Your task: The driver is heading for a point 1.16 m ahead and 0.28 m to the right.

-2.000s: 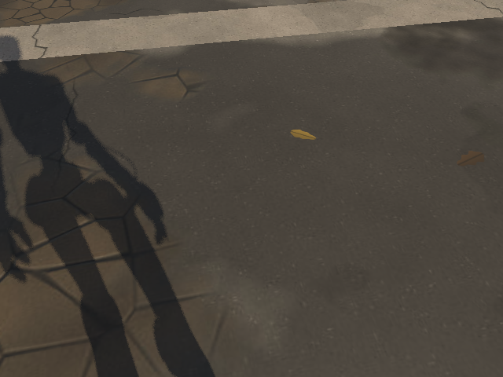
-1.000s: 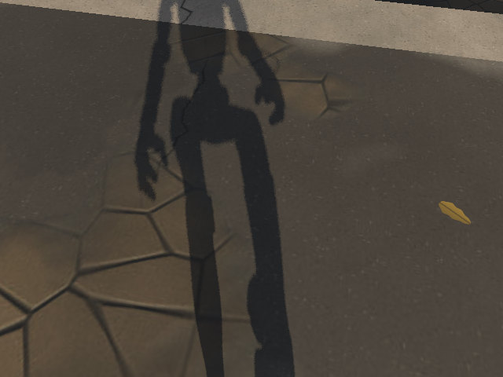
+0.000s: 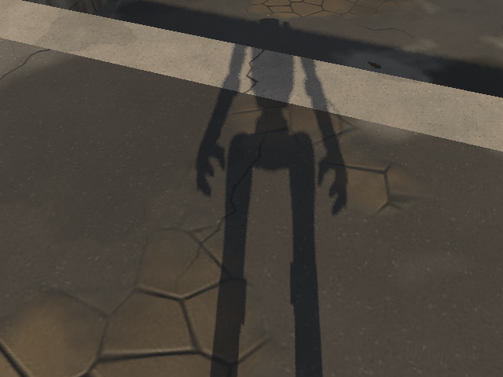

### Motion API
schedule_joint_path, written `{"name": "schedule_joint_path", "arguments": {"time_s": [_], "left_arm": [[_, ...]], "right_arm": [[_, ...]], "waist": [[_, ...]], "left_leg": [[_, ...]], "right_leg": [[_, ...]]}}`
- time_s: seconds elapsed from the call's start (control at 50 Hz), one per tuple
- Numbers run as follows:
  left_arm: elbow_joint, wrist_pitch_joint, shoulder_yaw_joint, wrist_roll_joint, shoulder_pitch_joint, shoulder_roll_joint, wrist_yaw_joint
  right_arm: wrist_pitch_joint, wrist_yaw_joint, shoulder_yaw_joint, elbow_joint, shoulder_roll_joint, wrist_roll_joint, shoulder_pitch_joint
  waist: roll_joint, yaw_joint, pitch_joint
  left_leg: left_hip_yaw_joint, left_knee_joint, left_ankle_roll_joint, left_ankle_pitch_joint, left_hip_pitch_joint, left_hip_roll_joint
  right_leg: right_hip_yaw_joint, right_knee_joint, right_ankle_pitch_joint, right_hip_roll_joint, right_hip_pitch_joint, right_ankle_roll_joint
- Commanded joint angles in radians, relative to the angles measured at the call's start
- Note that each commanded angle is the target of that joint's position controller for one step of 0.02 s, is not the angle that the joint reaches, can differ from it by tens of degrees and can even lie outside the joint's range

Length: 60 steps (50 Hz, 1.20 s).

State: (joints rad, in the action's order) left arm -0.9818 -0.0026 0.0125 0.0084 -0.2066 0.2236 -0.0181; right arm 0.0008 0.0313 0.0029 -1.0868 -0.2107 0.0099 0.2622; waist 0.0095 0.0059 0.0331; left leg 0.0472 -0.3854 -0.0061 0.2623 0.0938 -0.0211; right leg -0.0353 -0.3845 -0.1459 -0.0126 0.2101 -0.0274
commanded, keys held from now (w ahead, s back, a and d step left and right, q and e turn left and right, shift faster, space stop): no key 0.62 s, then w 0.38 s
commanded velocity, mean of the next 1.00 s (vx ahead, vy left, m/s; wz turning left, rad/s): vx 0.10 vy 0.00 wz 0.00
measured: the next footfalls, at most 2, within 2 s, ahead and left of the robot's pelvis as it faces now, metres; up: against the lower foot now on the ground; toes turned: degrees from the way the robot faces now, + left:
right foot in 0.94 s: +0.16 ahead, -0.11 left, +0.00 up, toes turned -4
left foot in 1.44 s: +0.51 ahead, +0.03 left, +0.00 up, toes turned +3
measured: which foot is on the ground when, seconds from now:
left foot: down 0.00-0.94, up 0.96-1.00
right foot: down 0.00-0.70, up 0.72-0.92, down 0.94-1.00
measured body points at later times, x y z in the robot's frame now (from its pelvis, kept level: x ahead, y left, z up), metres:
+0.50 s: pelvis +0.01 +0.02 +0.00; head +0.02 +0.03 +0.45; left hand +0.01 +0.25 -0.16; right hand +0.01 -0.21 -0.16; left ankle -0.03 +0.12 -0.74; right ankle +0.04 -0.10 -0.74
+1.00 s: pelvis +0.11 -0.03 -0.01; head +0.12 -0.05 +0.44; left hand +0.16 +0.23 -0.15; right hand +0.03 -0.27 -0.17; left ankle -0.02 +0.10 -0.70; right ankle +0.12 -0.10 -0.74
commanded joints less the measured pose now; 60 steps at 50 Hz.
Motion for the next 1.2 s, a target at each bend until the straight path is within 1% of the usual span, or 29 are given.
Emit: {"name": "schedule_joint_path", "arguments": {"time_s": [0.02, 0.1, 0.3, 0.62, 0.64, 0.66, 0.68, 0.7, 0.72, 0.74, 0.76, 0.78, 0.8, 0.82, 0.86, 0.88, 0.9, 0.92, 0.94, 0.96, 0.98, 1.0, 1.02, 1.04, 1.06, 1.08, 1.1, 1.14, 1.2], "left_arm": [[0.003, 0.009, 0.019, -0.001, -0.029, 0.092, -0.002], [-0.032, 0.004, 0.014, -0.001, -0.040, 0.085, -0.004], [-0.099, 0.004, 0.002, -0.001, -0.077, 0.067, -0.011], [-0.156, 0.002, -0.006, -0.001, -0.117, 0.031, -0.019], [-0.161, 0.000, -0.008, 0.001, -0.123, 0.024, -0.019], [-0.158, -0.002, -0.006, 0.003, -0.116, 0.026, -0.018], [-0.149, -0.004, -0.001, 0.006, -0.106, 0.031, -0.015], [-0.135, -0.006, 0.003, 0.013, -0.085, 0.031, -0.010], [-0.113, -0.006, 0.004, 0.022, -0.048, 0.026, -0.003], [-0.090, -0.001, 0.000, 0.032, -0.019, 0.007, 0.004], [-0.067, 0.008, 0.001, 0.034, 0.011, 0.004, 0.009], [-0.045, 0.020, 0.006, 0.031, 0.032, 0.014, 0.013], [-0.029, 0.032, 0.010, 0.028, 0.042, 0.024, 0.018], [-0.015, 0.045, 0.015, 0.023, 0.048, 0.033, 0.024], [0.005, 0.064, 0.025, 0.010, 0.041, 0.041, 0.034], [0.003, 0.067, 0.029, 0.005, 0.006, 0.035, 0.036], [-0.021, 0.069, 0.031, 0.001, -0.083, 0.018, 0.037], [-0.069, 0.070, 0.044, -0.002, -0.209, 0.027, 0.032], [-0.104, 0.077, 0.067, 0.008, -0.343, 0.084, 0.020], [-0.126, 0.075, 0.095, 0.011, -0.489, 0.211, 0.014], [-0.135, 0.059, 0.080, 0.008, -0.437, 0.154, 0.015], [-0.086, 0.059, 0.068, 0.011, -0.298, 0.118, 0.018], [-0.055, 0.067, 0.060, 0.012, -0.212, 0.095, 0.022], [-0.044, 0.077, 0.053, 0.011, -0.183, 0.081, 0.022], [-0.050, 0.087, 0.042, 0.009, -0.183, 0.055, 0.020], [-0.060, 0.094, 0.037, 0.008, -0.206, 0.046, 0.017], [-0.074, 0.100, 0.033, 0.007, -0.239, 0.044, 0.015], [-0.094, 0.106, 0.029, 0.004, -0.291, 0.050, 0.011], [-0.104, 0.107, 0.019, 0.006, -0.332, 0.043, 0.009]], "right_arm": [[-0.016, 0.006, 0.010, 0.010, -0.093, -0.001, 0.016], [-0.015, 0.008, 0.004, -0.010, -0.086, -0.001, 0.036], [-0.017, 0.011, -0.004, -0.037, -0.066, -0.003, 0.065], [-0.021, 0.015, -0.010, -0.052, -0.035, -0.003, 0.104], [-0.021, 0.015, -0.011, -0.055, -0.031, -0.002, 0.117], [-0.018, 0.015, -0.005, -0.056, -0.045, 0.000, 0.127], [-0.013, 0.014, 0.007, -0.056, -0.072, -0.001, 0.139], [-0.006, 0.013, 0.019, -0.054, -0.097, 0.000, 0.159], [-0.002, 0.010, 0.029, -0.055, -0.111, 0.000, 0.191], [-0.002, 0.009, 0.036, -0.057, -0.117, 0.002, 0.214], [-0.007, 0.008, 0.038, -0.058, -0.107, 0.006, 0.231], [-0.015, 0.006, 0.041, -0.059, -0.104, 0.014, 0.243], [-0.026, 0.005, 0.045, -0.057, -0.108, 0.019, 0.245], [-0.036, 0.004, 0.048, -0.053, -0.110, 0.019, 0.240], [-0.052, 0.002, 0.054, -0.040, -0.113, 0.015, 0.213], [-0.057, 0.001, 0.055, -0.032, -0.116, 0.011, 0.189], [-0.060, -0.001, 0.056, -0.021, -0.118, 0.001, 0.145], [-0.065, -0.006, 0.053, -0.011, -0.110, -0.001, 0.127], [-0.076, -0.014, 0.041, 0.003, -0.076, 0.004, 0.118], [-0.084, -0.023, 0.021, 0.052, 0.007, 0.000, 0.135], [-0.078, -0.029, 0.039, 0.065, -0.066, 0.029, 0.097], [-0.077, -0.040, 0.040, 0.074, -0.056, 0.029, 0.063], [-0.083, -0.050, 0.035, 0.071, -0.035, 0.022, 0.056], [-0.084, -0.054, 0.036, 0.067, -0.025, 0.020, 0.062], [-0.078, -0.057, 0.038, 0.062, -0.026, 0.027, 0.078], [-0.070, -0.059, 0.039, 0.060, -0.026, 0.028, 0.088], [-0.063, -0.061, 0.043, 0.065, -0.034, 0.027, 0.077], [-0.051, -0.062, 0.046, 0.089, -0.034, 0.024, 0.014], [-0.045, -0.064, 0.041, 0.148, -0.025, 0.022, -0.141]], "waist": [[-0.033, 0.014, 0.006], [-0.026, 0.010, 0.022], [-0.017, 0.005, 0.030], [-0.017, 0.007, 0.037], [-0.020, 0.003, 0.018], [-0.034, -0.002, 0.030], [-0.066, -0.009, 0.047], [-0.110, -0.024, 0.084], [-0.135, -0.044, 0.142], [-0.157, -0.058, 0.191], [-0.160, -0.067, 0.218], [-0.152, -0.070, 0.223], [-0.138, -0.064, 0.215], [-0.123, -0.056, 0.198], [-0.121, -0.033, 0.158], [-0.123, -0.005, 0.140], [-0.110, 0.050, 0.121], [-0.063, 0.100, 0.078], [0.070, 0.156, 0.018], [0.353, 0.172, -0.074], [0.222, 0.118, -0.006], [0.087, 0.059, 0.091], [0.023, 0.029, 0.115], [0.009, 0.002, 0.108], [0.019, -0.015, 0.092], [0.031, -0.021, 0.074], [0.038, -0.022, 0.067], [0.045, -0.017, 0.071], [0.051, 0.008, 0.098]], "left_leg": [[0.093, 0.108, -0.034, -0.081, 0.117, 0.098], [0.092, 0.114, -0.041, -0.085, 0.110, 0.100], [0.083, 0.110, -0.050, -0.132, 0.084, 0.100], [0.074, 0.100, -0.055, -0.185, 0.076, 0.098], [0.076, 0.117, -0.059, -0.095, 0.069, 0.092], [0.087, 0.133, -0.071, 0.035, 0.079, 0.085], [0.116, 0.148, -0.097, 0.214, 0.089, 0.088], [0.181, 0.182, -0.132, 0.392, 0.093, 0.120], [0.261, 0.233, -0.170, 0.518, 0.090, 0.178], [0.331, 0.265, -0.208, 0.565, 0.087, 0.243], [0.377, 0.285, -0.238, 0.538, 0.080, 0.287], [0.395, 0.287, -0.256, 0.465, 0.038, 0.309], [0.385, 0.277, -0.264, 0.379, -0.014, 0.315], [0.357, 0.260, -0.259, 0.299, -0.051, 0.309], [0.283, 0.225, -0.235, 0.159, -0.048, 0.281], [0.240, 0.198, -0.218, 0.099, 0.001, 0.262], [0.178, 0.145, -0.191, 0.053, 0.104, 0.228], [0.123, 0.038, -0.164, -0.034, 0.210, 0.176], [0.017, -0.205, -0.126, -0.077, 0.325, 0.093], [-0.125, -0.563, -0.070, 0.202, 0.524, -0.050], [-0.031, -0.749, -0.089, 0.265, 0.590, -0.014], [-0.008, -0.812, -0.105, 0.160, 0.624, 0.052], [-0.001, -0.794, -0.105, 0.062, 0.598, 0.084], [-0.006, -0.762, -0.099, 0.008, 0.559, 0.104], [-0.016, -0.735, -0.086, -0.018, 0.529, 0.113], [-0.034, -0.726, -0.077, -0.037, 0.517, 0.109], [-0.051, -0.716, -0.069, -0.048, 0.532, 0.105], [-0.079, -0.686, -0.055, -0.074, 0.589, 0.103], [-0.119, -0.570, -0.035, -0.130, 0.638, 0.092]], "right_leg": [[0.113, 0.050, 0.057, 0.106, -0.098, -0.021], [0.109, 0.053, 0.057, 0.104, -0.085, -0.012], [0.107, 0.046, 0.082, 0.105, -0.069, 0.001], [0.102, 0.027, 0.102, 0.107, -0.068, 0.008], [0.095, 0.027, 0.036, 0.097, -0.074, 0.007], [0.076, 0.001, -0.058, 0.073, -0.055, 0.004], [0.041, -0.058, -0.184, 0.035, -0.013, -0.003], [0.007, -0.131, -0.287, 0.000, 0.073, -0.008], [-0.024, -0.205, -0.322, -0.018, 0.180, -0.010], [-0.043, -0.271, -0.311, -0.003, 0.253, -0.016], [-0.031, -0.335, -0.296, 0.028, 0.310, -0.022], [-0.012, -0.387, -0.310, 0.050, 0.373, -0.029], [0.001, -0.408, -0.314, 0.067, 0.420, -0.034], [0.005, -0.388, -0.307, 0.075, 0.430, -0.037], [-0.010, -0.304, -0.258, 0.064, 0.341, -0.041], [-0.030, -0.244, -0.209, 0.047, 0.239, -0.044], [-0.064, -0.148, -0.130, 0.017, 0.058, -0.047], [-0.081, -0.092, -0.109, -0.034, -0.156, -0.045], [0.066, -0.002, -0.193, 0.067, -0.344, -0.062], [0.550, 0.203, -0.469, 0.353, -0.474, -0.159], [0.705, 0.265, -0.586, 0.396, -0.355, -0.196], [0.603, 0.253, -0.580, 0.378, -0.248, -0.188], [0.494, 0.262, -0.440, 0.336, -0.173, -0.177], [0.400, 0.267, -0.301, 0.295, -0.140, -0.161], [0.323, 0.268, -0.185, 0.260, -0.133, -0.146], [0.268, 0.261, -0.078, 0.240, -0.147, -0.140], [0.230, 0.254, 0.030, 0.230, -0.169, -0.139], [0.170, 0.244, 0.199, 0.218, -0.202, -0.141], [0.115, 0.249, 0.347, 0.200, -0.205, -0.146]]}}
